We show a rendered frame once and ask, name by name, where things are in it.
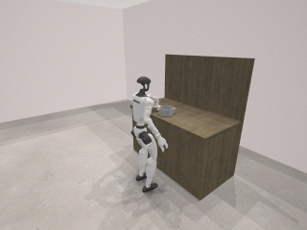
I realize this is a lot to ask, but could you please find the pot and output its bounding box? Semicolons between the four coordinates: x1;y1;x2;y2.
157;105;176;117

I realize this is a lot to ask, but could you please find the robot right foot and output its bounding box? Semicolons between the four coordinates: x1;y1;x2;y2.
142;183;158;193

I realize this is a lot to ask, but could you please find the robot head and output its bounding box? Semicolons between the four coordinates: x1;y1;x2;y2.
135;77;151;98

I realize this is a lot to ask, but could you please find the right robot forearm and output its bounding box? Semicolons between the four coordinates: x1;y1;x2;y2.
147;118;162;140

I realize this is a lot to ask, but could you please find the right robot upper arm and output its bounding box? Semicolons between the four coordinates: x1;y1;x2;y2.
143;97;154;125

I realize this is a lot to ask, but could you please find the table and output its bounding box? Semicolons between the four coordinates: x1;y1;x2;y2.
130;54;255;200

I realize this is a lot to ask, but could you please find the right robot hand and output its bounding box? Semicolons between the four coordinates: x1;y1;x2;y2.
157;137;168;152

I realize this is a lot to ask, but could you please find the left robot hand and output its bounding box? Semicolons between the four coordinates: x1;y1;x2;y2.
152;96;159;105

